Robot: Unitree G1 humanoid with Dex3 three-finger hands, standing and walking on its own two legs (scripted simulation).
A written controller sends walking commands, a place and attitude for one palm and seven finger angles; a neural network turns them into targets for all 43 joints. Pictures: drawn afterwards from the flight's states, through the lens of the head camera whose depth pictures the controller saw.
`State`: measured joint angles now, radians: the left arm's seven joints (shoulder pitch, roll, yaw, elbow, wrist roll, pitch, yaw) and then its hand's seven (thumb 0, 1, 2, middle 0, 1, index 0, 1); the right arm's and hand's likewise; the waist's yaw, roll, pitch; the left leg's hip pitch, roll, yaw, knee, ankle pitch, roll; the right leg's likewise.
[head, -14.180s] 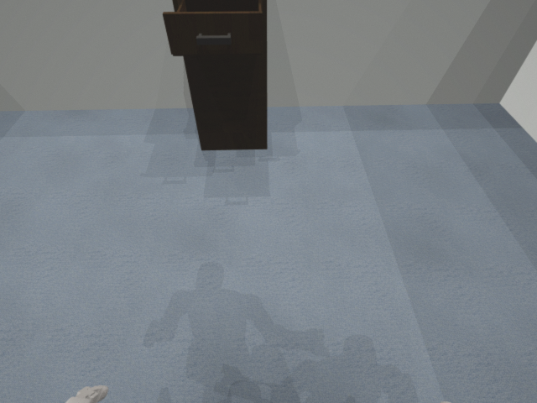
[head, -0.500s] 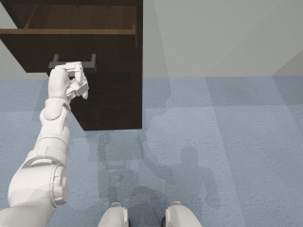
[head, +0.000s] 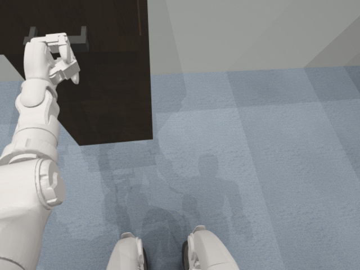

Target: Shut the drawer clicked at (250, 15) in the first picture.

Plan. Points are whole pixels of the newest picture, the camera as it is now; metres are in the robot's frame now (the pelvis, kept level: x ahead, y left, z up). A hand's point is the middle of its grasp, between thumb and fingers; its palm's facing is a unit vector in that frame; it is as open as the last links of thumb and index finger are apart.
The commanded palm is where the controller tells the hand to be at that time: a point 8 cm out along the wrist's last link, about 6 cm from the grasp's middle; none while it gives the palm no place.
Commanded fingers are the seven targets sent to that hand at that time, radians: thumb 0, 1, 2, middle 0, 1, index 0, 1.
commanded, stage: push the drawer shut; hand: left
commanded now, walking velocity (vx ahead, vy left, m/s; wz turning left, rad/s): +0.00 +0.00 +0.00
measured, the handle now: (58, 37) +0.61 +0.20 +0.08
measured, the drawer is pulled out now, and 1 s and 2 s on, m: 0.06 0.00 0.00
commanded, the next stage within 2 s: pull the fist back off the drawer in 0.76 s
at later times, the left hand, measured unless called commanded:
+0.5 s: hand (75, 41) +0.60 +0.17 +0.09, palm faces +0.02 -1.00 -0.03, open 3.2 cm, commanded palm +0.60 +0.20 +0.09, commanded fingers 0.00 0.90 0.90 -1.40 -1.60 -1.40 -1.60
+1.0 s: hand (71, 38) +0.60 +0.18 +0.09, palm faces +0.02 -1.00 -0.04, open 3.1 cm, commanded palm +0.62 +0.18 +0.09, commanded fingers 0.00 0.90 0.90 -1.40 -1.60 -1.40 -1.60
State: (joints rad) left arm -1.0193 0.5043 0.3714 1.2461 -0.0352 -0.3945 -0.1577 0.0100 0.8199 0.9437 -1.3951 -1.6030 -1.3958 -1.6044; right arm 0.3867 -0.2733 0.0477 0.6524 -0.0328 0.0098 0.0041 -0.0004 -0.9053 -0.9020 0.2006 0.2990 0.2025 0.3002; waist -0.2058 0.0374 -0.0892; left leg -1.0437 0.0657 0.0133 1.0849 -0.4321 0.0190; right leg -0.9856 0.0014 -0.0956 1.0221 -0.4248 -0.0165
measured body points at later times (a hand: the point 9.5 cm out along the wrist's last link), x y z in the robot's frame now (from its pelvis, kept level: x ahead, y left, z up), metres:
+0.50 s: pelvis +0.01 +0.01 -0.01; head +0.18 +0.03 +0.41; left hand +0.59 +0.22 +0.09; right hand -0.05 -0.24 -0.10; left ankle +0.04 +0.11 -0.66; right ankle +0.03 -0.12 -0.66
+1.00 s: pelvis -0.01 +0.01 -0.02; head +0.18 +0.05 +0.38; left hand +0.60 +0.23 +0.09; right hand -0.07 -0.24 -0.10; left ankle +0.04 +0.11 -0.66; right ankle +0.03 -0.12 -0.66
